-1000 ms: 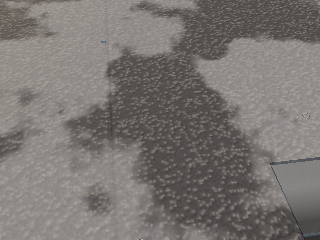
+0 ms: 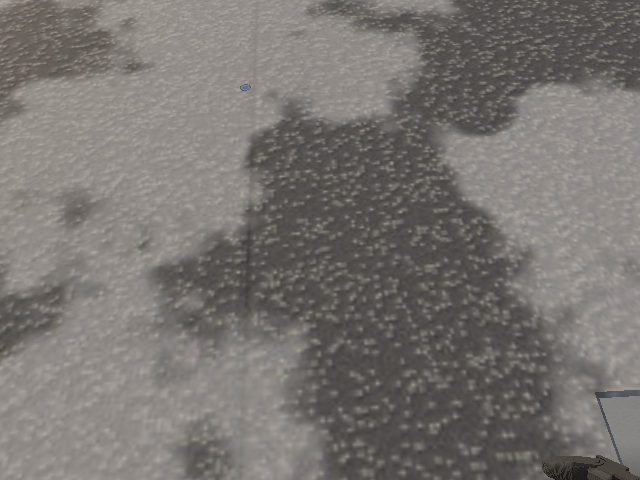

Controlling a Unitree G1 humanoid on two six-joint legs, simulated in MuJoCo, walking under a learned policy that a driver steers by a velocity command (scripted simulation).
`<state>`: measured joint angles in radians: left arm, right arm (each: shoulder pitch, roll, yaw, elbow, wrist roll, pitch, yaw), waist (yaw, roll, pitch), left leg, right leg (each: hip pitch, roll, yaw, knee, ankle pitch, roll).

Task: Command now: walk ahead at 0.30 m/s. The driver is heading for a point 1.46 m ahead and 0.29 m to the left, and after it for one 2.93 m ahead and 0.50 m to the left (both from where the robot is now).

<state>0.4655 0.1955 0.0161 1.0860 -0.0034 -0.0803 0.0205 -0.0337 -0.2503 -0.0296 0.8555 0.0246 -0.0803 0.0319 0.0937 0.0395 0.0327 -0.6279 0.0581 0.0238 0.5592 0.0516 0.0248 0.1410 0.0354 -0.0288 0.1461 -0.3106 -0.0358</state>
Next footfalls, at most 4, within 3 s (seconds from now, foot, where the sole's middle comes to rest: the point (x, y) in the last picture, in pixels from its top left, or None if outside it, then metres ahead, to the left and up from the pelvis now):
0.08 left None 0.25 0.12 -0.77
0.44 right None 0.24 -0.12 -0.77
1.92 left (326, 393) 0.65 0.11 -0.77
2.46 right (436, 282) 0.97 -0.14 -0.77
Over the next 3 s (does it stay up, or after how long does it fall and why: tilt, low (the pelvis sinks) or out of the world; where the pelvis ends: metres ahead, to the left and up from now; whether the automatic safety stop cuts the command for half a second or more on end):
stays up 1.08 0.00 -0.02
